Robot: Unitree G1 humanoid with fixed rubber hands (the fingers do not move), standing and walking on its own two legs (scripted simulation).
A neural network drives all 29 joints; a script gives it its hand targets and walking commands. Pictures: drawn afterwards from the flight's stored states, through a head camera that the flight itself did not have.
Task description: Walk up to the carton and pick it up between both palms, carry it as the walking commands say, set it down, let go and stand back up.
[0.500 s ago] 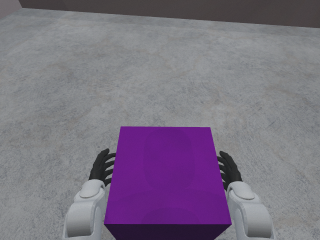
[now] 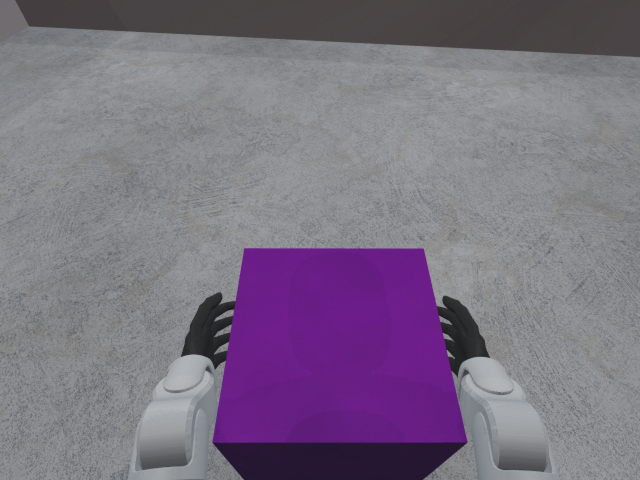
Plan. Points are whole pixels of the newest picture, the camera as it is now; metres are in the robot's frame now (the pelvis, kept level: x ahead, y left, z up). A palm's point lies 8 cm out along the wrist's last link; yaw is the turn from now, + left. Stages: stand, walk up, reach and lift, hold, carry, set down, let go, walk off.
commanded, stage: carry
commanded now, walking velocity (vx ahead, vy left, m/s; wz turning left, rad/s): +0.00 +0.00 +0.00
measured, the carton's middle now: (332, 378) +0.28 +0.01 -0.04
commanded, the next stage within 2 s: none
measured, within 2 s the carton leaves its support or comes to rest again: neither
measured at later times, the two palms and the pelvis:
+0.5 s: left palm (205, 234) +0.49 +0.20 +0.02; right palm (402, 236) +0.48 -0.11 +0.01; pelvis +0.23 +0.04 -0.02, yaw +4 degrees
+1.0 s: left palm (204, 143) +0.73 +0.25 +0.03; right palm (363, 148) +0.71 -0.07 +0.02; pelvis +0.46 +0.10 -0.01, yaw +2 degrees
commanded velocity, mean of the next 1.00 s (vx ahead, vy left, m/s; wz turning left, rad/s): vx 0.00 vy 0.00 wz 0.00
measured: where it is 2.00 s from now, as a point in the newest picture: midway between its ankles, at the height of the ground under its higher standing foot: (280, 324)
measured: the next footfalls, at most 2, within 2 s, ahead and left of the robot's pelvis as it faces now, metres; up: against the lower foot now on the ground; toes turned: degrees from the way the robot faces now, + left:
right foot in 0.02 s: +0.05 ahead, -0.12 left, +0.00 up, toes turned -4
left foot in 0.18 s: +0.06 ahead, +0.09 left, +0.00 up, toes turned +6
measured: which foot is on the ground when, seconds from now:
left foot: down 0.00-0.06, up 0.08-0.16, down 0.18-0.46, up 0.48-0.60, down 0.62-0.94, up 0.96-1.00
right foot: up 0.00-0.00, down 0.02-0.20, up 0.22-0.40, down 0.42-0.66, up 0.68-0.90, down 0.92-1.00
